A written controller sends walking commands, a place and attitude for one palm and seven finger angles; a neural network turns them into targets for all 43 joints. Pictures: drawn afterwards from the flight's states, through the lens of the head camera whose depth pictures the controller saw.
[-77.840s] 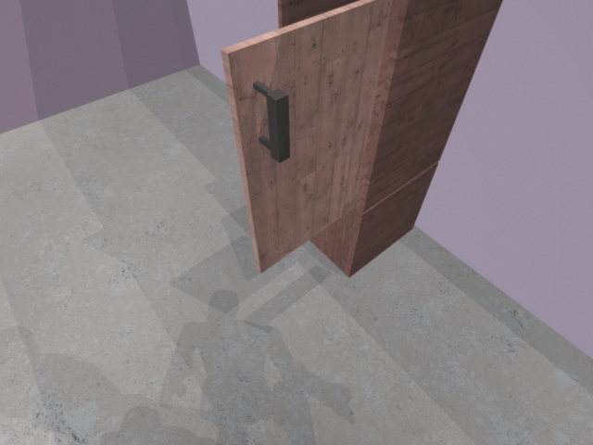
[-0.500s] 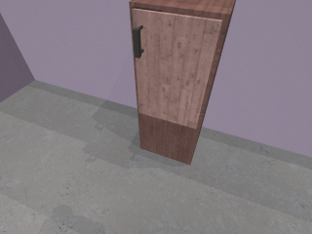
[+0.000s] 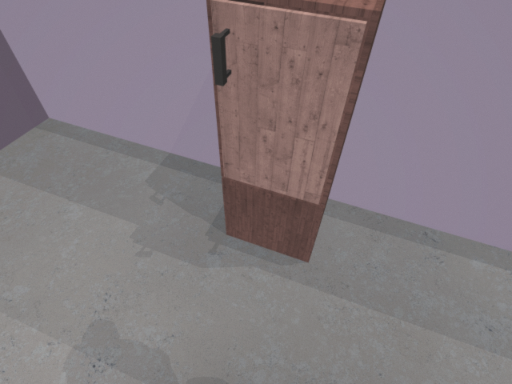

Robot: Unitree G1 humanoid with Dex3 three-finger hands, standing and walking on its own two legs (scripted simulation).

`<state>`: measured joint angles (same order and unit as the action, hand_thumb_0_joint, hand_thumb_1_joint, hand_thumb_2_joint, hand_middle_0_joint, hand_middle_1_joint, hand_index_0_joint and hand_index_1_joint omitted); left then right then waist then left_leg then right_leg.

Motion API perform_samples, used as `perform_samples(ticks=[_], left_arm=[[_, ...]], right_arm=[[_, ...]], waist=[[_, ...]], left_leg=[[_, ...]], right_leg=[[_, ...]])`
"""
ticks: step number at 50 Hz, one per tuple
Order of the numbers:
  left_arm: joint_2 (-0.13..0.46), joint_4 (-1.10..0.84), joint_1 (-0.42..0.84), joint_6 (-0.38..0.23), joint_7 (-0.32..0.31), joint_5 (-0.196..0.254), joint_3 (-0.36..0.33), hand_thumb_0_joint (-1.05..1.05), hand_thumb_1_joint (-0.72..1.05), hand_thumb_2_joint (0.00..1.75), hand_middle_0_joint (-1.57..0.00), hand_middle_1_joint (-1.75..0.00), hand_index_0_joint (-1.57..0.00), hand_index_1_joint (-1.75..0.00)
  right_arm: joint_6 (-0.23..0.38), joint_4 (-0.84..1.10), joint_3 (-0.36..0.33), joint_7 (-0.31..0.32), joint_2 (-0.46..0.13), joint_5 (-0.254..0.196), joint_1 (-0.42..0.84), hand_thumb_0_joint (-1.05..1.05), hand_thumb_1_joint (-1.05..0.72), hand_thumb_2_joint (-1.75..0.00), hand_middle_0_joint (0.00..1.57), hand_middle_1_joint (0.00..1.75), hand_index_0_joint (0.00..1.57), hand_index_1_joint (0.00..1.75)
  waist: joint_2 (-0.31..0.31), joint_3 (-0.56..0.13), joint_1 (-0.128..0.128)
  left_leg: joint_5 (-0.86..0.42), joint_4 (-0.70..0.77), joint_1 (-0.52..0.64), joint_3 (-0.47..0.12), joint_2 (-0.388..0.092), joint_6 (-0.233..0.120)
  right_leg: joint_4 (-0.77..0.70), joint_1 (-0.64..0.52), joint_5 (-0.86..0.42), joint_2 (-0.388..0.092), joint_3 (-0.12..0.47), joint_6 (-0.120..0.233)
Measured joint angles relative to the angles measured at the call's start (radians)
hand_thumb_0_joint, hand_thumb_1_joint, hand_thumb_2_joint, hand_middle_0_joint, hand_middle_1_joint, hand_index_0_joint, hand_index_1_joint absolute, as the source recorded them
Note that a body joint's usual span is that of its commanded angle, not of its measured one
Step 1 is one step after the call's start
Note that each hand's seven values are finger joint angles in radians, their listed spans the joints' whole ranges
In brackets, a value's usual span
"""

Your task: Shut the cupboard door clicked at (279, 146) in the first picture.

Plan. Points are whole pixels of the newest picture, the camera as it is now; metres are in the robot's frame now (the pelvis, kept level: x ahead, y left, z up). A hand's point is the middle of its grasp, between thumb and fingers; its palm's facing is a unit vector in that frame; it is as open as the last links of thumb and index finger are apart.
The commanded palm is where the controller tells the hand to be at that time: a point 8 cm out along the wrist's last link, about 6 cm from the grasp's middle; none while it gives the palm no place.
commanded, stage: look to check the result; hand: left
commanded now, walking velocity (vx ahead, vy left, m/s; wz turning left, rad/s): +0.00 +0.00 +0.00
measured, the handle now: (223, 57) +0.84 +0.12 +0.13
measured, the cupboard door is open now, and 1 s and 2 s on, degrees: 0 0 0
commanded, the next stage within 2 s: stand and wait in 0.28 s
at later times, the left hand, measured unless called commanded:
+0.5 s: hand out of the picture -0.02 +0.16 -0.18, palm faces +0.04 -0.99 -0.16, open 7.3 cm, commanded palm none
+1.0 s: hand out of the picture -0.01 +0.16 -0.18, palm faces +0.04 -0.98 -0.18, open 7.3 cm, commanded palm none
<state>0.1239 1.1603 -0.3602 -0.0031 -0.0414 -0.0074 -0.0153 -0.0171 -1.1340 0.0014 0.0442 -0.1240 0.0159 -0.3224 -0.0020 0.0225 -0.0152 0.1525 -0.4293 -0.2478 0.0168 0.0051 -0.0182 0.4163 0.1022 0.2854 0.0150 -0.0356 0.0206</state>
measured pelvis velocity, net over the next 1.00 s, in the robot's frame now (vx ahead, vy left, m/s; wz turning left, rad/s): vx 0.02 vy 0.00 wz -0.01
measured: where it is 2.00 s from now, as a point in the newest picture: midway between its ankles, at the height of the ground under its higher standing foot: outside the picture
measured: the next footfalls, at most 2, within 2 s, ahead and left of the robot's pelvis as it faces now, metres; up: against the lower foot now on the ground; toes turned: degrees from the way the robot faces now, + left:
none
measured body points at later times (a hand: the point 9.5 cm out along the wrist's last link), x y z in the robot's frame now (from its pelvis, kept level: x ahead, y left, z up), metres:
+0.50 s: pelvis +0.01 +0.00 +0.00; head +0.01 +0.00 +0.45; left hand -0.02 +0.21 -0.16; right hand +0.00 -0.22 -0.16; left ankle +0.05 +0.11 -0.74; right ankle -0.04 -0.11 -0.74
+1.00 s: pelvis +0.02 +0.00 +0.00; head +0.02 +0.00 +0.45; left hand -0.01 +0.21 -0.16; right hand +0.01 -0.22 -0.16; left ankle +0.05 +0.11 -0.74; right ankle -0.04 -0.11 -0.74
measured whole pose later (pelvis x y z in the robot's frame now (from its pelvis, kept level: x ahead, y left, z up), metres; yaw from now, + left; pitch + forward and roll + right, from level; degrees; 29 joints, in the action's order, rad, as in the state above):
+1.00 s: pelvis +0.02 +0.00 +0.00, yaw +0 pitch -2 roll +0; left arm 0.13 1.16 -0.34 -0.01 -0.04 -0.01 -0.01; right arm -0.01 -1.14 0.01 0.04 -0.14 0.01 -0.28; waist 0.01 0.04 -0.01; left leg 0.17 -0.40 -0.20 0.02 0.01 -0.01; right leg 0.37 0.05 0.29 0.01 -0.03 0.02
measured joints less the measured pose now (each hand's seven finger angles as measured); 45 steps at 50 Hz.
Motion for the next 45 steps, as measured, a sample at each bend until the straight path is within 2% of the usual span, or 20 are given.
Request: perform_samples(ticks=[15, 45], left_arm=[[-0.003, -0.001, 0.009, -0.006, 0.000, 0.000, 0.007, 0.00, 0.91, 0.90, -0.20, -0.30, -0.20, -0.30], [0.009, -0.003, 0.023, -0.007, 0.001, 0.001, 0.006, 0.00, 0.91, 0.90, -0.20, -0.30, -0.20, -0.30]], right_arm=[[0.004, 0.000, 0.003, -0.001, -0.011, -0.002, 0.038, 0.01, -0.91, -0.90, 0.20, 0.30, 0.20, 0.30], [0.006, -0.010, 0.006, 0.000, -0.011, -0.003, 0.037, 0.00, -0.91, -0.90, 0.20, 0.30, 0.20, 0.30]], waist=[[0.002, -0.001, 0.007], [0.009, 0.011, 0.005]], left_leg=[[0.006, 0.014, 0.022, 0.005, 0.001, 0.001], [0.015, 0.026, 0.041, 0.006, 0.000, 0.004]], right_leg=[[-0.018, -0.023, 0.002, -0.001, 0.005, 0.000], [-0.046, -0.048, 0.002, 0.000, 0.007, 0.002]])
